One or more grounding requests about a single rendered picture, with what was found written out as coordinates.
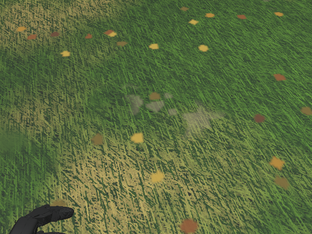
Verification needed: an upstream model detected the left robot hand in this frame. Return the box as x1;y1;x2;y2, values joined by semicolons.
9;204;74;234

